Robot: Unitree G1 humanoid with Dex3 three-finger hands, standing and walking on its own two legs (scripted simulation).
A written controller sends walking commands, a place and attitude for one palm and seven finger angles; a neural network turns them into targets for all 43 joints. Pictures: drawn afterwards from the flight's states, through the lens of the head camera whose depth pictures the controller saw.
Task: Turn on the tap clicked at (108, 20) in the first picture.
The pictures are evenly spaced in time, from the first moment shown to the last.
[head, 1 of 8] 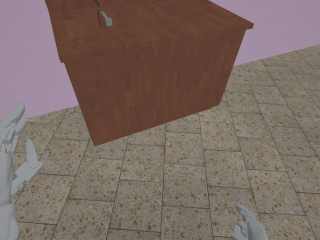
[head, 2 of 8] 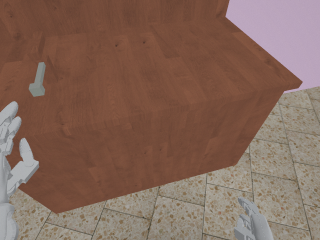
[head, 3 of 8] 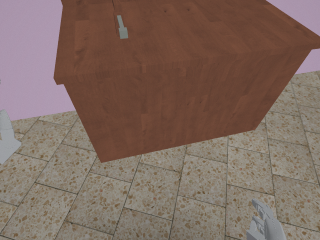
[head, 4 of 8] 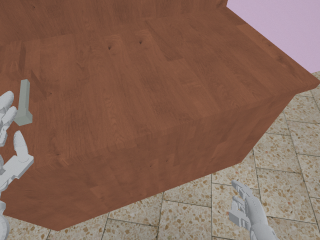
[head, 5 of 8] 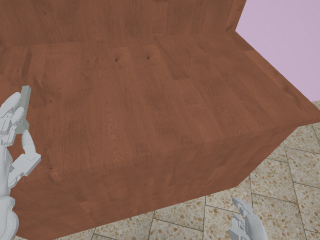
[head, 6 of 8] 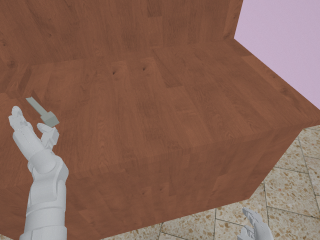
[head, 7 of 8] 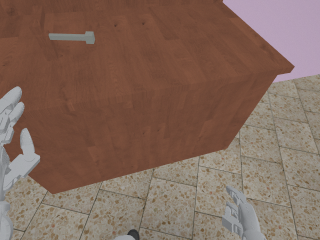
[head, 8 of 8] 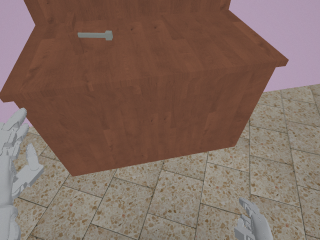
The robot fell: no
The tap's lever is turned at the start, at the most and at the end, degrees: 0 76 76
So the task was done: yes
